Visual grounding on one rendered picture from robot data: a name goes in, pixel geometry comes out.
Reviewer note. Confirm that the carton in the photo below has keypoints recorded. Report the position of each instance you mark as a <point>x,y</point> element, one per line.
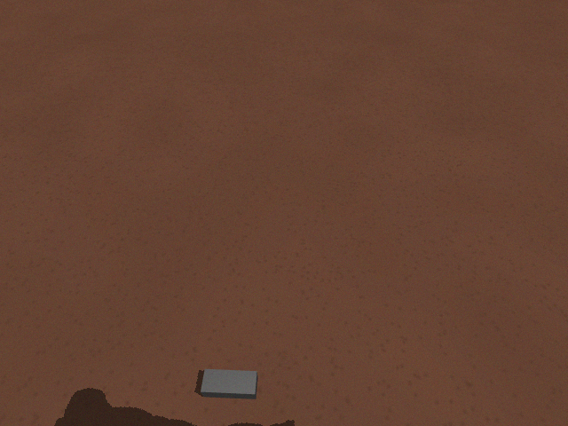
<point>218,383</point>

